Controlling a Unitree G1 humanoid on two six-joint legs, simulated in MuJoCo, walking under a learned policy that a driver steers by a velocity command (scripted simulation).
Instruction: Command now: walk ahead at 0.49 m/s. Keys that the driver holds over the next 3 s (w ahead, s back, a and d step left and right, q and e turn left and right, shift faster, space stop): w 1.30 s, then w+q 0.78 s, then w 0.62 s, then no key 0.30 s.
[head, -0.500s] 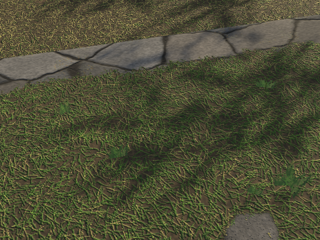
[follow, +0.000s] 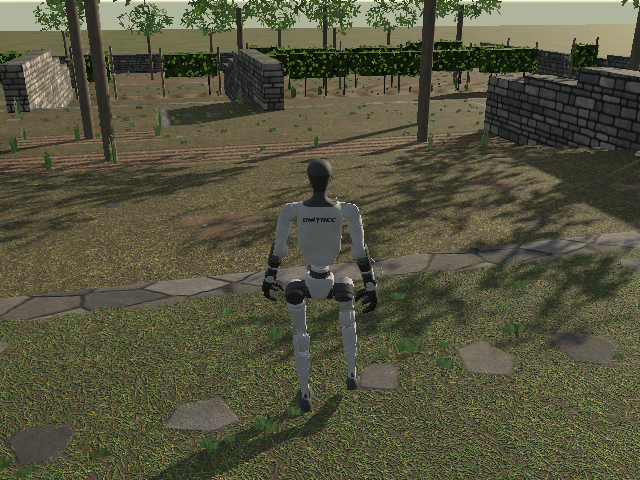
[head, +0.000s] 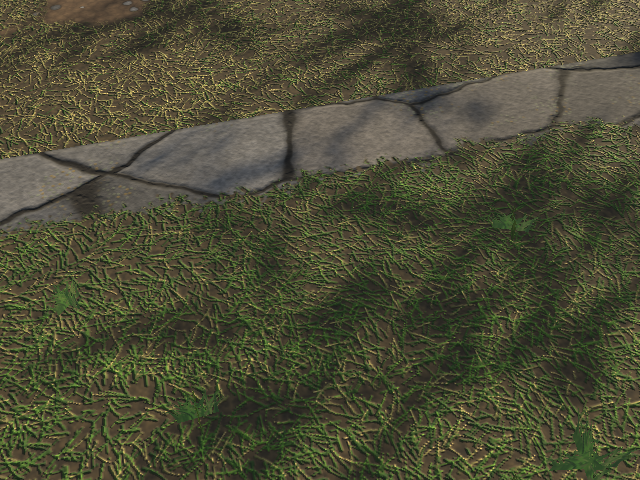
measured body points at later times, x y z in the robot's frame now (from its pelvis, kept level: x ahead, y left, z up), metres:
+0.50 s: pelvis +0.28 -0.08 +0.00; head +0.29 -0.10 +0.45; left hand +0.34 +0.18 -0.12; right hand +0.36 -0.35 -0.14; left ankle +0.27 +0.08 -0.66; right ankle +0.30 -0.16 -0.74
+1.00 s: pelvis +0.55 -0.01 -0.01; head +0.58 +0.00 +0.44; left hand +0.58 +0.25 -0.15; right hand +0.67 -0.27 -0.13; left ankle +0.61 +0.07 -0.74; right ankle +0.44 -0.16 -0.65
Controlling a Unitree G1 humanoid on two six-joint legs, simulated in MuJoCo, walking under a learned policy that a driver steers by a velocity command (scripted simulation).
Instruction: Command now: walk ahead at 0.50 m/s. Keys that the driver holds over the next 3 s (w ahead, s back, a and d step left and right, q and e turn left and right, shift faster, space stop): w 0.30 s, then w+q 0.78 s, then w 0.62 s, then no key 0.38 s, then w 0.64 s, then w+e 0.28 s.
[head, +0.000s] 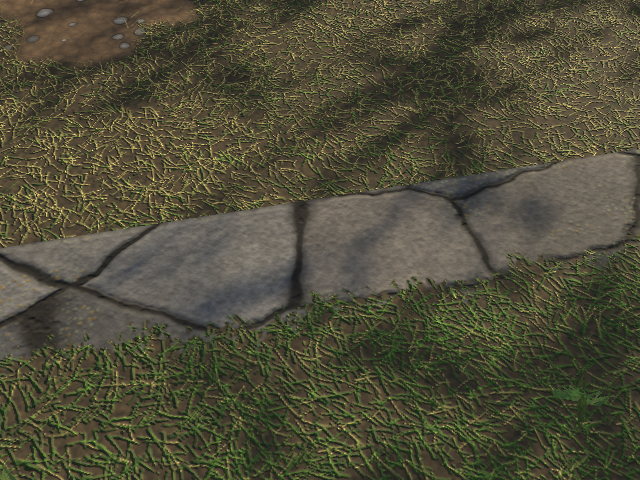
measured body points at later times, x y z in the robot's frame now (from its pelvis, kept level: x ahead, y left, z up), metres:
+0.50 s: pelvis +0.27 -0.05 -0.01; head +0.31 -0.06 +0.44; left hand +0.46 +0.20 -0.11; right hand +0.25 -0.32 -0.16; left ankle +0.09 +0.08 -0.67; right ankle +0.38 -0.15 -0.74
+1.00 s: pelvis +0.52 +0.02 -0.02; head +0.55 +0.04 +0.43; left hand +0.44 +0.28 -0.16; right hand +0.79 -0.15 -0.11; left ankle +0.60 +0.14 -0.74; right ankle +0.39 -0.16 -0.72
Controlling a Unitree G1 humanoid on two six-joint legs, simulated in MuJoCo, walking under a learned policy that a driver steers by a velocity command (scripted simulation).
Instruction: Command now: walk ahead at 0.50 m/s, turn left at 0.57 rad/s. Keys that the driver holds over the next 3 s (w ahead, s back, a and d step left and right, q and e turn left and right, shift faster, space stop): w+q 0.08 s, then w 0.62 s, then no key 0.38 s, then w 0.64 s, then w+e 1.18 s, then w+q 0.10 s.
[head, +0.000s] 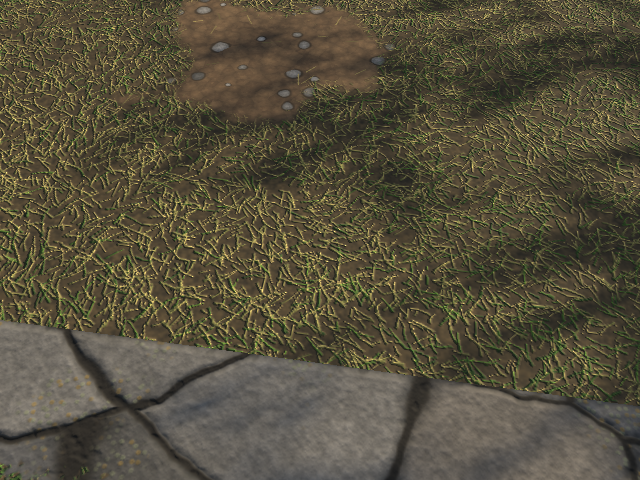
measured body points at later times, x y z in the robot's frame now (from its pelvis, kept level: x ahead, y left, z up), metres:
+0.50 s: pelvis +0.29 +0.01 +0.01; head +0.32 +0.02 +0.46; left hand +0.48 +0.27 -0.08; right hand +0.33 -0.27 -0.11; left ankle +0.12 +0.08 -0.72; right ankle +0.47 -0.08 -0.70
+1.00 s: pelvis +0.55 +0.04 +0.02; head +0.57 +0.05 +0.47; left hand +0.53 +0.31 -0.12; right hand +0.77 -0.17 -0.08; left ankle +0.66 +0.17 -0.71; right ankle +0.47 -0.08 -0.72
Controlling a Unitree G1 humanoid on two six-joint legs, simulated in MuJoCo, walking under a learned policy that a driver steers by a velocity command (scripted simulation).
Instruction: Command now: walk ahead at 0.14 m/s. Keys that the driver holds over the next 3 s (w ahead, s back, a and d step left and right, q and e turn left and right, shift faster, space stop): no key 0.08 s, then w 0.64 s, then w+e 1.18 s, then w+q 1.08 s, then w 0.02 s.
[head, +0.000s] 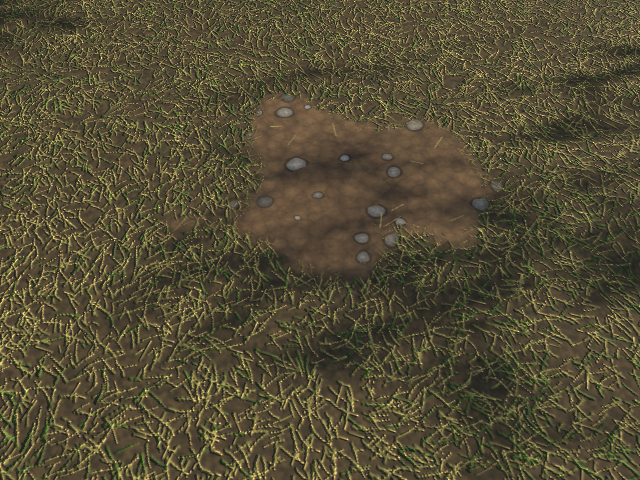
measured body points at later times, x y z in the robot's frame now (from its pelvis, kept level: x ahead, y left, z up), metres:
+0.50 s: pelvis +0.11 -0.02 +0.01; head +0.10 -0.04 +0.46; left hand +0.09 +0.26 -0.11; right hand +0.25 -0.28 -0.11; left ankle +0.16 +0.13 -0.67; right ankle +0.07 -0.12 -0.73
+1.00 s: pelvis +0.34 +0.05 +0.01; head +0.37 +0.06 +0.46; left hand +0.41 +0.32 -0.13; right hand +0.42 -0.22 -0.12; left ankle +0.36 +0.15 -0.73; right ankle +0.31 -0.10 -0.64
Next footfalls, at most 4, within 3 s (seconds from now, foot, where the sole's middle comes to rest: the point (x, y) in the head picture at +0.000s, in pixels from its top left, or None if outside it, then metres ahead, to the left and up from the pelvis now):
0.36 right None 0.11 -0.12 -0.77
0.82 left None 0.40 0.15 -0.77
1.34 right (416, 396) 0.67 -0.14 -0.77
1.84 left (386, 269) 1.02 -0.08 -0.77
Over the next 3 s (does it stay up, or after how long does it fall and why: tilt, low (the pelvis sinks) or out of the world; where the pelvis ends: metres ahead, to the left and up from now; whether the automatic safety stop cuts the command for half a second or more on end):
stays up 1.35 -0.35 0.01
